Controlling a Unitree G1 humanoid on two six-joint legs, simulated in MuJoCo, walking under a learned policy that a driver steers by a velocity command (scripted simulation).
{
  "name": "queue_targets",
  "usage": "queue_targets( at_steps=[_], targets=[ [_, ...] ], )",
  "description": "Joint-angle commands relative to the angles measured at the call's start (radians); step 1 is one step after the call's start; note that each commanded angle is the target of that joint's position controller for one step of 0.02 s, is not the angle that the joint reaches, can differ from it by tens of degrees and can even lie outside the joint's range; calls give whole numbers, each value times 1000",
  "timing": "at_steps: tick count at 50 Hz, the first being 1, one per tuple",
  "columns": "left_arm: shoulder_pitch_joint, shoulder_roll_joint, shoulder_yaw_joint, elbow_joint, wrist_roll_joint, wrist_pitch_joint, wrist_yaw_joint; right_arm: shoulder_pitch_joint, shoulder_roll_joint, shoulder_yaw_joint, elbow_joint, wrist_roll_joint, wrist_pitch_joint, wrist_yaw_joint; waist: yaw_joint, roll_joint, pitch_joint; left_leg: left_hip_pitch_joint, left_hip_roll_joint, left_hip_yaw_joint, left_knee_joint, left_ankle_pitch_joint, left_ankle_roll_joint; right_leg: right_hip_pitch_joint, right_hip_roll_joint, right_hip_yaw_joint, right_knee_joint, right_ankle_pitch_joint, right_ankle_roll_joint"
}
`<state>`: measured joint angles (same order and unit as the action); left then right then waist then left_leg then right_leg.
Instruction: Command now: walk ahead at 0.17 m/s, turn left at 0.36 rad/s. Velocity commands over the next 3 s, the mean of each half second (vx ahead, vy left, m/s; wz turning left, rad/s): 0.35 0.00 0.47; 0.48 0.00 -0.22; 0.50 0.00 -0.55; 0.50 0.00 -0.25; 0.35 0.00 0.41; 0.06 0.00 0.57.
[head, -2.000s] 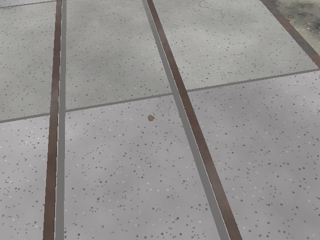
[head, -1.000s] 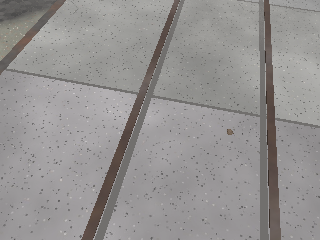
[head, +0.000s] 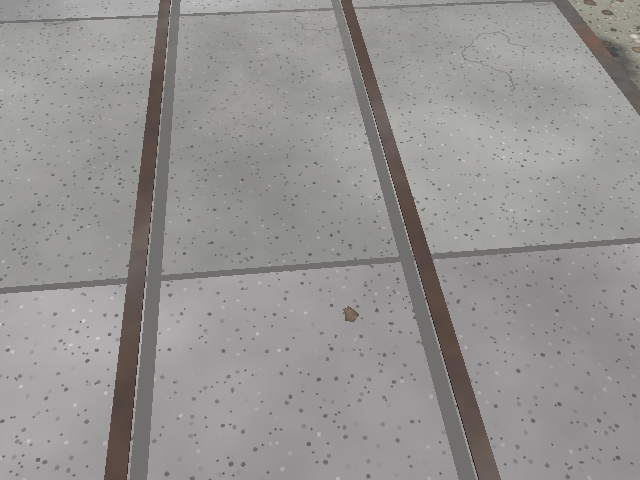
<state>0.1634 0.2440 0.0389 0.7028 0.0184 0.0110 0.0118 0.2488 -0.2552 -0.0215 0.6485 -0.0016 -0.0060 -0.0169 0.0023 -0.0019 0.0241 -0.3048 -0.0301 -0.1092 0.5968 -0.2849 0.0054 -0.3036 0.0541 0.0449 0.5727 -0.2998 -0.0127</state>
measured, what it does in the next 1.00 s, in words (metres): walks ahead: left foot, then right foot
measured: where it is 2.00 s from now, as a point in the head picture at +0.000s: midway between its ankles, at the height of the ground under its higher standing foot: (256, 300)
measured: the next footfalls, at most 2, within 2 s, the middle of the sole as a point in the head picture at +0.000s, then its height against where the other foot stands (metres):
left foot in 0.44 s outside the picture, level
right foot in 1.00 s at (272, 429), level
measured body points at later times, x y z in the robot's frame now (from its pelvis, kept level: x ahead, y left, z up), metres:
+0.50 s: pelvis +0.16 +0.10 -0.02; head +0.20 +0.12 +0.43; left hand +0.10 +0.39 -0.14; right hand +0.45 -0.07 -0.07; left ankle +0.22 +0.21 -0.73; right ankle +0.05 -0.11 -0.68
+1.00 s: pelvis +0.44 +0.18 -0.02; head +0.47 +0.18 +0.43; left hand +0.62 +0.43 -0.10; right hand +0.50 -0.11 -0.13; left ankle +0.22 +0.21 -0.72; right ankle +0.58 +0.12 -0.73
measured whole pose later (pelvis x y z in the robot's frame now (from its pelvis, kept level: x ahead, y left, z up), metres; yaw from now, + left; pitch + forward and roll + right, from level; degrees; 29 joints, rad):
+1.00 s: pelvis +0.44 +0.18 -0.02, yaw +7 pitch +3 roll +1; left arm 0.08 0.26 0.03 0.69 -0.02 -0.06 -0.08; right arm 0.37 -0.29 -0.06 0.78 0.00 -0.03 -0.04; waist -0.05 -0.02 0.02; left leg 0.11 -0.03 0.21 0.38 -0.48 0.03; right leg -0.54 0.03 -0.07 0.56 -0.07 -0.11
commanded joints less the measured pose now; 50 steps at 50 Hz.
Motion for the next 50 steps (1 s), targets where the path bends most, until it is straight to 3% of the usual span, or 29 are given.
queue_targets(
  at_steps=[1,3,4,5,6,7,9,12,15,17,19,20,21,22,23,24,25,26,27,28,29,31,35,39,43,45,48,49,50],
  targets=[
    [-21,83,40,-74,-16,-46,-7,-1,-172,-56,-95,12,-2,-14,14,119,3,-101,135,-277,-244,-461,138,18,-8,-17,-9,-203,-25],
    [52,109,53,-57,-23,-77,-15,-56,-154,-55,-133,20,-5,-14,62,72,12,-207,91,-239,-153,-436,113,120,-83,76,-103,-247,-66],
    [139,146,65,-32,-24,-88,-14,-109,-112,-45,-167,24,-10,-14,98,-8,6,-340,22,-134,2,-365,68,246,-174,218,-200,-339,-114],
    [219,216,84,-2,-21,-94,-17,-146,-72,-35,-198,32,-18,-8,110,-152,7,-481,-37,-19,238,-247,33,350,-352,497,-347,-443,-205],
    [218,211,82,1,-8,-99,-16,-167,-115,-47,-208,30,-25,-7,108,-141,53,-583,17,-39,425,-277,23,343,-446,605,-381,-397,-271],
    [195,190,74,-7,-12,-101,-7,-126,-125,-53,-200,35,-29,-1,75,-107,53,-609,46,-57,513,-234,22,330,-452,578,-371,-372,-283],
    [154,164,64,-8,-27,-95,6,-100,-112,-50,-184,34,-35,17,60,-103,50,-627,92,-38,542,-120,8,343,-386,404,-379,-243,-227],
    [142,175,60,10,-13,-92,8,-151,-91,-40,-190,23,-36,40,75,-83,39,-520,113,45,441,9,-21,280,-312,154,-401,55,-177],
    [140,216,66,34,-24,-88,3,-192,-61,-21,-207,26,-34,57,88,-94,26,-378,117,101,259,76,-27,226,-286,7,-396,141,-156],
    [146,248,73,48,-35,-85,-5,-204,-75,-23,-212,32,-32,63,87,-105,29,-288,103,135,162,89,-12,204,-290,-42,-386,141,-140],
    [157,268,79,60,-47,-80,-12,-201,-103,-34,-218,34,-27,66,74,-111,33,-229,84,164,104,81,20,215,-323,-61,-360,174,-128],
    [147,278,81,61,-51,-77,-13,-169,-121,-44,-213,31,-25,66,42,-111,20,-162,56,188,62,75,44,216,-328,-87,-302,300,-114],
    [138,280,81,62,-52,-75,-12,-89,-149,-64,-190,25,-21,63,-14,-91,-26,-29,11,221,11,94,72,198,-309,-143,-168,486,-88],
    [164,245,69,63,-43,-76,-10,64,-207,-99,-142,27,-15,53,-82,-47,-115,191,-40,229,-4,92,107,133,-263,-207,58,615,-54],
    [183,177,41,42,-7,-84,-11,234,-268,-122,-117,33,-6,33,-154,106,-204,477,116,-27,-41,46,171,-127,-221,-221,395,298,-3],
    [236,85,7,-12,-5,-109,-20,210,-358,-117,-138,26,-18,32,-66,359,-324,630,371,-648,-272,-237,330,-434,-52,-89,702,-287,35],
    [140,206,35,2,-51,-123,-26,205,-253,-91,-141,19,-38,43,-130,174,-292,580,397,-678,-360,-318,310,-521,-90,35,808,-219,23],
    [84,223,42,-18,-74,-128,-28,165,-224,-78,-126,10,-51,47,-109,151,-175,479,385,-527,-341,-226,282,-569,-132,18,802,-126,-1],
    [75,203,34,-9,-60,-126,-21,110,-195,-69,-121,8,-59,49,-75,85,-122,356,345,-397,-331,-95,256,-519,-178,14,742,-36,-9],
    [84,193,35,3,-42,-120,-18,55,-167,-60,-118,1,-65,51,-37,81,-80,254,296,-289,-341,17,237,-461,-207,22,675,32,-6],
    [119,186,36,21,-41,-107,-20,20,-147,-53,-114,-7,-73,50,-2,107,-70,186,265,-213,-372,82,221,-393,-226,32,646,83,-3],
    [151,156,32,51,-43,-81,-22,5,-137,-53,-86,-9,-95,45,21,94,-62,146,248,-112,-414,216,216,-356,-215,26,617,140,12],
    [57,122,29,35,-44,-70,-21,50,-138,-60,-28,-17,-109,29,-7,48,5,184,224,57,-445,391,177,-443,-158,86,436,295,31],
    [-44,95,18,9,-41,-83,-45,55,-156,-63,6,-9,-107,12,-40,47,40,206,213,164,-489,399,124,-390,-124,23,183,472,21],
    [-151,69,3,-44,-41,-88,-73,117,-171,-72,59,1,-87,1,-83,24,84,354,256,210,-456,510,112,-444,-115,-22,52,434,-10],
    [-183,71,2,-73,-40,-92,-89,127,-184,-77,72,3,-65,-7,-83,30,77,434,275,230,-392,667,107,-455,-93,-65,18,345,-33],
    [-115,116,24,-86,-40,-84,-97,114,-225,-85,66,2,-35,-30,-22,105,-26,493,278,264,-172,1186,86,-298,0,-163,31,174,-90],
    [-12,157,43,-72,-42,-81,-91,102,-238,-87,61,-1,-27,-35,36,117,-89,461,272,271,-22,1255,82,-157,28,-164,27,146,-119],
    [149,210,72,-46,-43,-79,-76,70,-241,-84,51,5,-28,-36,133,85,-169,328,238,291,202,1157,59,105,37,-123,-60,219,-167]
  ],
)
